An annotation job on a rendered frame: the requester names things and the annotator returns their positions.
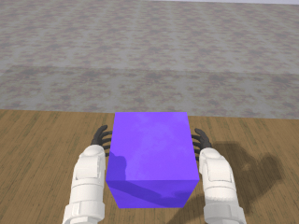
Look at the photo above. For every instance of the right robot hand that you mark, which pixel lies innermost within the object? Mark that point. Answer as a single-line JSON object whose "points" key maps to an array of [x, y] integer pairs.
{"points": [[203, 139]]}

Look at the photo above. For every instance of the left robot forearm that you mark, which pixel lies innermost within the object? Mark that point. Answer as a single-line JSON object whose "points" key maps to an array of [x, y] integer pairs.
{"points": [[86, 198]]}

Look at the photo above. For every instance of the right robot forearm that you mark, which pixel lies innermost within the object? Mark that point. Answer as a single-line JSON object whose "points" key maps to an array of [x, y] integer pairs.
{"points": [[221, 201]]}

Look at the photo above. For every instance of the left robot hand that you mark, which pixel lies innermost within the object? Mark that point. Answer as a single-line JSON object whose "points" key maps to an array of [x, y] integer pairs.
{"points": [[97, 138]]}

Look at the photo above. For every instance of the carton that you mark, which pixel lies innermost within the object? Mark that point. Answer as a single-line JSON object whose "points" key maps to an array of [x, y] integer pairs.
{"points": [[151, 162]]}

